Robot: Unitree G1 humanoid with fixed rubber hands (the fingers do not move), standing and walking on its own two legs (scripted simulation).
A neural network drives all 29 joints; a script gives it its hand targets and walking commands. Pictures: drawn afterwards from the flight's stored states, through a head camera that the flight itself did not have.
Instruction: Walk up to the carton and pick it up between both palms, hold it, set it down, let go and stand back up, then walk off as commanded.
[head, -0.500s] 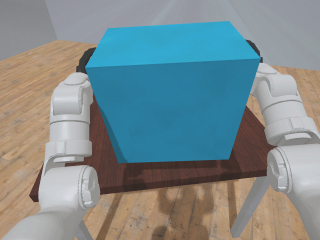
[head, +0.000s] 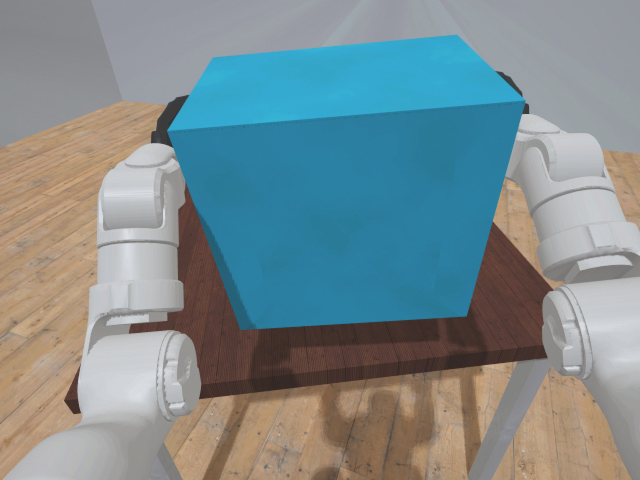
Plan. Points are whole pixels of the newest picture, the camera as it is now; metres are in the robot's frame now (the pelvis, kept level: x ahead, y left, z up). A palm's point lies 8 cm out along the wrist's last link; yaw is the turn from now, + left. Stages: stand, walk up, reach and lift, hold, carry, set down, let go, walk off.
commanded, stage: hold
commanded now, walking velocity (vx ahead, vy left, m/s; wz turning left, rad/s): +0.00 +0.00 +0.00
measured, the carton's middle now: (343, 190) +0.38 -0.01 +0.24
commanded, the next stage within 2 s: none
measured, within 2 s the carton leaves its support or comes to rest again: neither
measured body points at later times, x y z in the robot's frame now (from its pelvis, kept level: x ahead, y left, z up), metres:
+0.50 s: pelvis +0.01 +0.00 +0.00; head -0.08 +0.01 +0.44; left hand +0.38 +0.19 +0.30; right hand +0.40 -0.20 +0.32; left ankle +0.02 +0.13 -0.75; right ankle +0.03 -0.11 -0.75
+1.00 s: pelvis +0.00 +0.00 +0.00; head -0.08 +0.01 +0.44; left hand +0.38 +0.19 +0.29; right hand +0.40 -0.20 +0.31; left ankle +0.02 +0.13 -0.75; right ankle +0.03 -0.11 -0.75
